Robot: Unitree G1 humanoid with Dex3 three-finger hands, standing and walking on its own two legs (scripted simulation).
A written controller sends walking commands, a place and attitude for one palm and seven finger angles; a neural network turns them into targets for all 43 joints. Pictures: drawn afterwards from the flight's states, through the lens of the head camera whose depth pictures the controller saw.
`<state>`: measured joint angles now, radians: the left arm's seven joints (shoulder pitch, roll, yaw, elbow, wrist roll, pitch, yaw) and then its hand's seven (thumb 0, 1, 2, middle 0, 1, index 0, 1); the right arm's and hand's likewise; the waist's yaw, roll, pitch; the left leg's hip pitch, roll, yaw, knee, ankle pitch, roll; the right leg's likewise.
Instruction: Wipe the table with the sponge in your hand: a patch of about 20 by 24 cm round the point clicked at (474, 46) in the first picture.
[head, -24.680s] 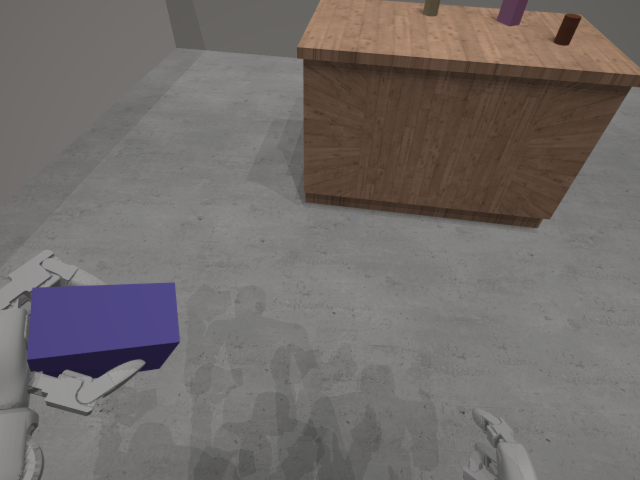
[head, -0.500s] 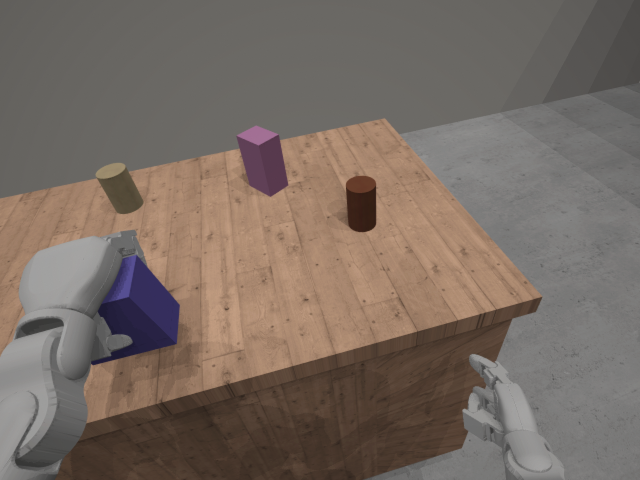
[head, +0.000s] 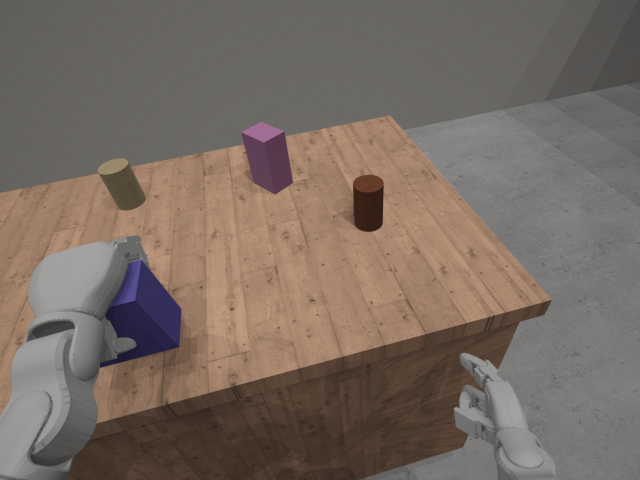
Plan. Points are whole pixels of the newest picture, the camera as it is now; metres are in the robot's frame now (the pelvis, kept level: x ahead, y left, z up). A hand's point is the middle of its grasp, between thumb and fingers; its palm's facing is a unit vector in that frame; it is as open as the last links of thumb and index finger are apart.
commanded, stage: move the sponge above the wiping area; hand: left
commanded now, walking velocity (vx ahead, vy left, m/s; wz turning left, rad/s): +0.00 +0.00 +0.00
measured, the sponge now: (125, 323) +0.23 +0.30 +0.10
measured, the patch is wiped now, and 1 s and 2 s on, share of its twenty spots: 0.00 0.00 0.00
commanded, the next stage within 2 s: none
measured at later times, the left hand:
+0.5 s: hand (123, 308) +0.24 +0.29 +0.13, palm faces +0.08 -0.05 -1.00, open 9.8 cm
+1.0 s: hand (120, 314) +0.24 +0.30 +0.12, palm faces +0.06 -0.04 -1.00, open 9.8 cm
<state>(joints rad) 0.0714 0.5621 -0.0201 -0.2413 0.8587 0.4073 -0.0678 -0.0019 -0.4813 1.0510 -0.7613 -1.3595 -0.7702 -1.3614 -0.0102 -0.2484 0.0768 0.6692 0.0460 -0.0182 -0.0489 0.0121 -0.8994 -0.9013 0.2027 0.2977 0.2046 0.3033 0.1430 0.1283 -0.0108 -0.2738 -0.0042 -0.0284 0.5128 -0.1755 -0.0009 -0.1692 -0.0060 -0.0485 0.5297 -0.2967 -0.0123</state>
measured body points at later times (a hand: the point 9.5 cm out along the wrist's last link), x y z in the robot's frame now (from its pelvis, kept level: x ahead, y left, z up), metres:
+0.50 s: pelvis +0.00 +0.00 +0.00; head -0.02 -0.05 +0.45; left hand +0.23 +0.29 +0.18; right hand +0.26 -0.19 -0.08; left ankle +0.07 +0.12 -0.73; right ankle +0.00 -0.11 -0.73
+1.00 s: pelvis +0.00 -0.01 +0.00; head -0.01 -0.05 +0.45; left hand +0.23 +0.30 +0.17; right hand +0.25 -0.20 -0.08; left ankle +0.07 +0.12 -0.73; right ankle +0.00 -0.11 -0.73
